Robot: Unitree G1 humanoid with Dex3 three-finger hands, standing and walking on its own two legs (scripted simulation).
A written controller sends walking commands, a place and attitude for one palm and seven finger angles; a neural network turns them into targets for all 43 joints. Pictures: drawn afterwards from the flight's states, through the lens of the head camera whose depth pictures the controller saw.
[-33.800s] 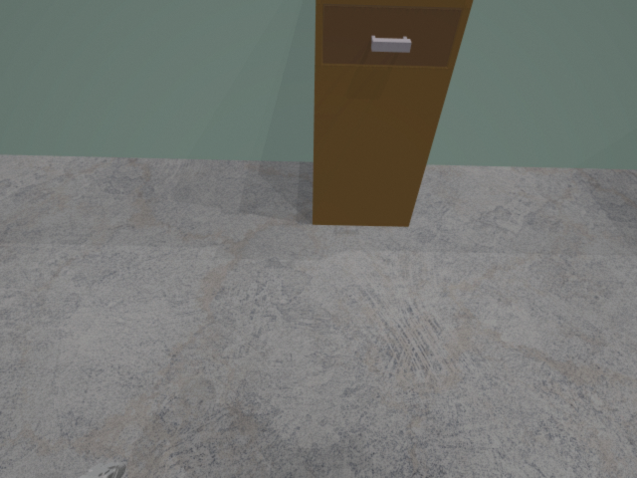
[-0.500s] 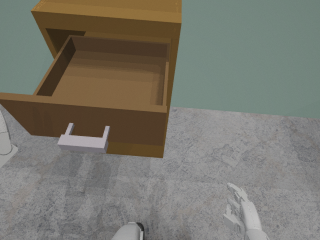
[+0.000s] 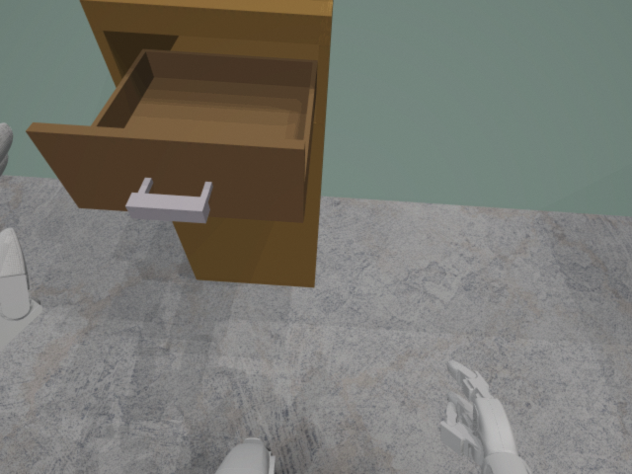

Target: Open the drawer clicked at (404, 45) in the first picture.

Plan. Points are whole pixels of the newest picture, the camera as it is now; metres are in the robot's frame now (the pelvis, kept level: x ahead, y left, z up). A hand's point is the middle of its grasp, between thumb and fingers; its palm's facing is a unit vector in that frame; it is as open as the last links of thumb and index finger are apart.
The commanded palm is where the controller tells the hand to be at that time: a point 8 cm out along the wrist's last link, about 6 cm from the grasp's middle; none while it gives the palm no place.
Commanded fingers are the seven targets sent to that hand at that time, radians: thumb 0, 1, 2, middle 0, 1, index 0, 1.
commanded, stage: stop stepping back and stand still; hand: left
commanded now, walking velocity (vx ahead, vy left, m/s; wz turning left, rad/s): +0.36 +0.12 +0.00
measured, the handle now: (173, 196) +0.47 +0.25 +0.04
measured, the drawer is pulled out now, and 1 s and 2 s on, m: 0.29 0.29 0.29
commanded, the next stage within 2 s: let the arm hang, fingers relaxed in 0.60 s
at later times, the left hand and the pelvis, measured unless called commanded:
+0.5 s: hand out of the picture +0.12 +0.23 +0.24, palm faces +0.50 -0.76 -0.41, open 7.4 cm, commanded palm +0.06 +0.27 +0.24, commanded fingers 0.00 0.90 0.90 -0.20 -0.30 -0.20 -0.30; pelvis -0.06 -0.01 +0.00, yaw +3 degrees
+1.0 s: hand out of the picture -0.01 +0.17 -0.16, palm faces +0.12 -0.98 -0.19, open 7.1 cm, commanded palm none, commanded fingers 0.00 0.90 0.90 -0.20 -0.30 -0.20 -0.30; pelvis -0.06 -0.01 +0.00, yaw +5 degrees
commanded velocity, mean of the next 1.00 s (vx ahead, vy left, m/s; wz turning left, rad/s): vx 0.09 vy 0.02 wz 0.00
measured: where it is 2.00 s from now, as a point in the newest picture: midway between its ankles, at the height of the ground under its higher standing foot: outside the picture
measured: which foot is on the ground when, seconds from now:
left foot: up 0.00-0.16, down 0.18-1.00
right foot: down 0.00-1.00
